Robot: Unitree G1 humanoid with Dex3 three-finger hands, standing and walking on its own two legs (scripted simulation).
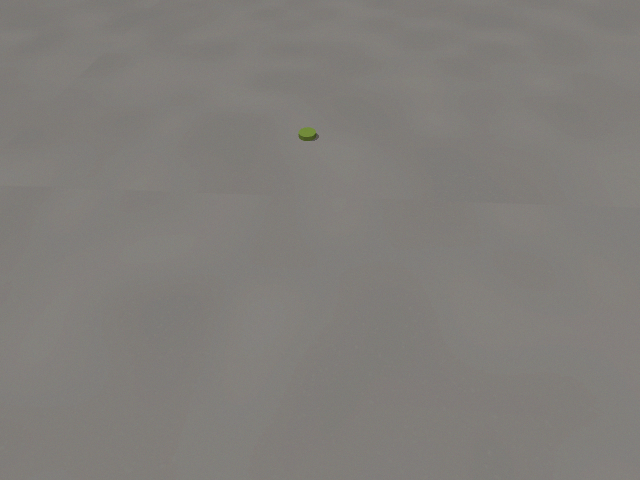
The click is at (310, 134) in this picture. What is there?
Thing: low tin
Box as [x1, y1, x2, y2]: [299, 127, 315, 140]
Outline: 299,130 299,137 303,140 310,140 315,137 315,130 312,128 305,127
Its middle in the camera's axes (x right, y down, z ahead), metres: -0.06 -0.60 +2.21
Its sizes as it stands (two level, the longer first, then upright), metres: 0.099 0.099 0.027
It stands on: the floor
